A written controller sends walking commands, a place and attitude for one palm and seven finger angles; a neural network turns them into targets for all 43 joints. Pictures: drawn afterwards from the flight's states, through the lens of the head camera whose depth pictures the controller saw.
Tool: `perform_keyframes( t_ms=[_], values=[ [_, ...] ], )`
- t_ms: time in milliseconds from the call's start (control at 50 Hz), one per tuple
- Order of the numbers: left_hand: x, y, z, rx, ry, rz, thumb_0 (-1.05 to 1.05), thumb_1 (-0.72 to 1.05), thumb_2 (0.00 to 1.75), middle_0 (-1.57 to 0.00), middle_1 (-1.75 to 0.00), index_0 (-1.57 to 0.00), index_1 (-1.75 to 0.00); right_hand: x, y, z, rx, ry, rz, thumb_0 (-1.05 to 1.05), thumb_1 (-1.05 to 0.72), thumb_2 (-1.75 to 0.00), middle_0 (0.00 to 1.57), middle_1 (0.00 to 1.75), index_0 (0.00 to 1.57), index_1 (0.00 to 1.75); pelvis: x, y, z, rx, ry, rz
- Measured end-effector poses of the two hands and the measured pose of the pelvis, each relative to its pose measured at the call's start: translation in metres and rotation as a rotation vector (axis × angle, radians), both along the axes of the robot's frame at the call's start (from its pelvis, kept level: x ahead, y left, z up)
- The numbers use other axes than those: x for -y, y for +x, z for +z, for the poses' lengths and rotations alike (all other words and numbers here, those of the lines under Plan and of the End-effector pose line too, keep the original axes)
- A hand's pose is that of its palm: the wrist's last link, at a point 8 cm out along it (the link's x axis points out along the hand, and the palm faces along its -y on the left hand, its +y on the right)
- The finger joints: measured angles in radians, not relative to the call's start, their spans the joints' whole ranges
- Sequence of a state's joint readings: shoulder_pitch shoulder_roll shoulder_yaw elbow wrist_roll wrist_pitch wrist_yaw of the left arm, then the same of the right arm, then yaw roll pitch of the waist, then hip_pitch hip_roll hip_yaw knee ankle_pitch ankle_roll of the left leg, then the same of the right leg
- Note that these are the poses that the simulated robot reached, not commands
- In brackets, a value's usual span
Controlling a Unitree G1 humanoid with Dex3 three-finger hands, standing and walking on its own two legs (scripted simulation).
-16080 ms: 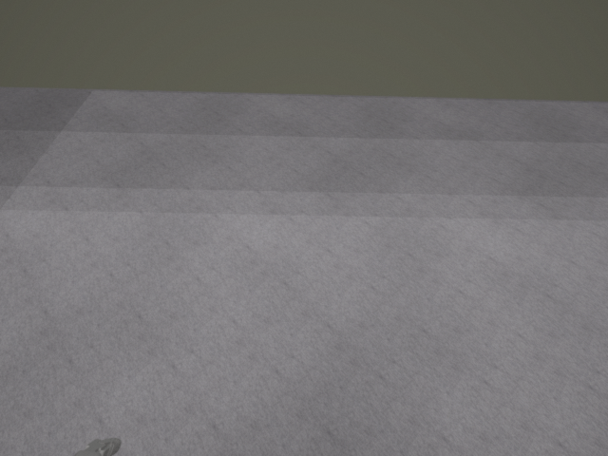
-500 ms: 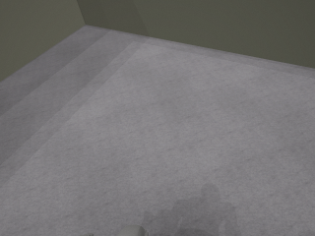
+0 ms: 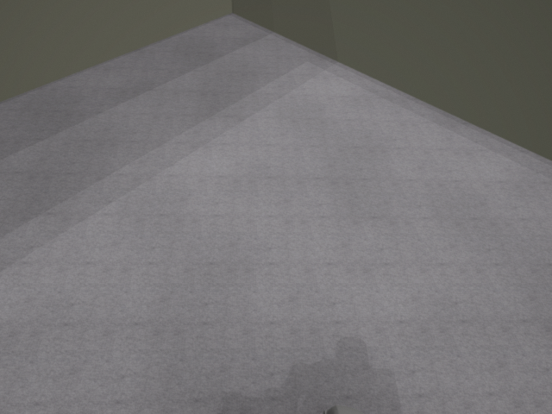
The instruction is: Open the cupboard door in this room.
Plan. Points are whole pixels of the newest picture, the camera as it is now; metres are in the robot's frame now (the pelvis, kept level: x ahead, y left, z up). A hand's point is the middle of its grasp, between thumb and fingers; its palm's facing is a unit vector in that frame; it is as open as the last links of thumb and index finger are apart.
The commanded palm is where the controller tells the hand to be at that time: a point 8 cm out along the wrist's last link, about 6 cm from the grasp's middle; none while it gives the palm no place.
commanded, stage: turn or walk to find it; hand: left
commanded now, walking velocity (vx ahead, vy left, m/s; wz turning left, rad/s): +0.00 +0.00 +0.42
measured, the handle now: out of the picture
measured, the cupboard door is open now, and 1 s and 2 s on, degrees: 0 0 0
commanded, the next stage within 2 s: none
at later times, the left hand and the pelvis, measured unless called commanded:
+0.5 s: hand out of the picture +0.01 +0.15 -0.15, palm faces +0.24 -0.93 -0.27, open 7.3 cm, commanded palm none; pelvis -0.01 -0.05 +0.00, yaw +14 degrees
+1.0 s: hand out of the picture -0.06 +0.20 -0.16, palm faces +0.44 -0.86 -0.26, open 7.4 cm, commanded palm none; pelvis -0.04 -0.02 +0.00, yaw +25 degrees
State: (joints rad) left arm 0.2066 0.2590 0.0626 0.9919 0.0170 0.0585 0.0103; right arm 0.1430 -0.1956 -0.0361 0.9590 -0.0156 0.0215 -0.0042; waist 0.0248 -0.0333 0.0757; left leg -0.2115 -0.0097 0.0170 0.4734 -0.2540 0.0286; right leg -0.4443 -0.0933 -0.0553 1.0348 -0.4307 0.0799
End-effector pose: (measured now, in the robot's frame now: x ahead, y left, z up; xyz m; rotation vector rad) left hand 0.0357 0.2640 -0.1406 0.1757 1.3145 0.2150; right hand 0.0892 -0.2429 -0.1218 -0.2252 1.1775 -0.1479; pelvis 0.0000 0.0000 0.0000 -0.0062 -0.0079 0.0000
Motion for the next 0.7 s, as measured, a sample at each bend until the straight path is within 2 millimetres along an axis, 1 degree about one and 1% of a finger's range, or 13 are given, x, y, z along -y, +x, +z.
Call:
perform_keyframes(
  t_ms=[60, 120, 200, 260, 340, 400, 500, 580, 660, 700],
  values=[
    [0.004, 0.009, 0.006, 0.039, 0.006, 0.004, 0.01, 0.91, 0.90, -0.20, -0.30, -0.20, -0.30, 0.000, -0.001, -0.003, -0.006, 0.016, 0.011, 0.01, -0.90, -0.90, 0.21, 0.29, 0.21, 0.30, 0.003, -0.002, 0.001, -0.003, 0.003, 0.023],
    [0.014, 0.018, 0.010, 0.078, 0.015, 0.004, 0.01, 0.91, 0.90, -0.20, -0.30, -0.20, -0.30, 0.005, -0.006, -0.009, -0.022, 0.034, 0.015, 0.01, -0.90, -0.90, 0.21, 0.29, 0.21, 0.30, 0.010, -0.004, 0.000, -0.006, 0.009, 0.047],
    [0.032, 0.028, 0.016, 0.135, 0.035, 0.003, 0.01, 0.91, 0.90, -0.20, -0.30, -0.20, -0.30, 0.020, -0.014, -0.024, -0.052, 0.059, 0.016, 0.01, -0.90, -0.90, 0.21, 0.29, 0.21, 0.30, 0.027, -0.006, -0.006, -0.010, 0.025, 0.080],
    [0.048, 0.024, 0.020, 0.169, 0.054, 0.011, 0.01, 0.91, 0.90, -0.20, -0.30, -0.20, -0.30, 0.035, -0.019, -0.037, -0.079, 0.074, 0.021, 0.01, -0.90, -0.90, 0.21, 0.29, 0.21, 0.30, 0.039, -0.009, -0.010, -0.002, 0.021, 0.115],
    [0.063, 0.003, 0.028, 0.161, 0.054, 0.062, 0.01, 0.91, 0.90, -0.20, -0.30, -0.20, -0.30, 0.048, -0.021, -0.035, -0.126, 0.072, 0.051, 0.01, -0.91, -0.90, 0.20, 0.29, 0.20, 0.30, 0.048, -0.011, -0.003, 0.001, 0.040, 0.158],
    [0.070, -0.014, 0.029, 0.129, 0.050, 0.099, 0.01, 0.91, 0.90, -0.20, -0.30, -0.20, -0.30, 0.054, -0.021, -0.032, -0.146, 0.066, 0.077, 0.01, -0.91, -0.90, 0.20, 0.29, 0.20, 0.30, 0.052, -0.011, 0.001, -0.001, 0.045, 0.190],
    [0.075, -0.045, 0.025, 0.086, 0.034, 0.167, 0.01, 0.91, 0.90, -0.20, -0.30, -0.21, -0.30, 0.054, -0.015, -0.027, -0.182, 0.044, 0.133, 0.01, -0.91, -0.90, 0.20, 0.29, 0.20, 0.30, 0.053, -0.012, 0.003, -0.006, 0.052, 0.238],
    [0.069, -0.077, 0.016, 0.041, 0.020, 0.227, 0.01, 0.91, 0.90, -0.21, -0.30, -0.21, -0.30, 0.040, 0.002, -0.024, -0.170, 0.026, 0.196, 0.01, -0.91, -0.90, 0.20, 0.29, 0.20, 0.30, 0.047, -0.017, 0.001, -0.008, 0.047, 0.274],
    [0.055, -0.114, 0.002, -0.008, 0.003, 0.295, 0.01, 0.91, 0.90, -0.21, -0.30, -0.21, -0.30, 0.014, 0.028, -0.019, -0.105, 0.006, 0.270, 0.01, -0.91, -0.90, 0.20, 0.29, 0.20, 0.30, 0.034, -0.024, -0.005, -0.006, 0.029, 0.312],
    [0.045, -0.131, -0.010, -0.028, -0.007, 0.330, 0.01, 0.91, 0.90, -0.21, -0.30, -0.21, -0.30, -0.001, 0.041, -0.019, -0.052, -0.005, 0.307, 0.01, -0.91, -0.90, 0.20, 0.29, 0.20, 0.30, 0.025, -0.027, -0.013, -0.006, 0.010, 0.331]
  ],
)
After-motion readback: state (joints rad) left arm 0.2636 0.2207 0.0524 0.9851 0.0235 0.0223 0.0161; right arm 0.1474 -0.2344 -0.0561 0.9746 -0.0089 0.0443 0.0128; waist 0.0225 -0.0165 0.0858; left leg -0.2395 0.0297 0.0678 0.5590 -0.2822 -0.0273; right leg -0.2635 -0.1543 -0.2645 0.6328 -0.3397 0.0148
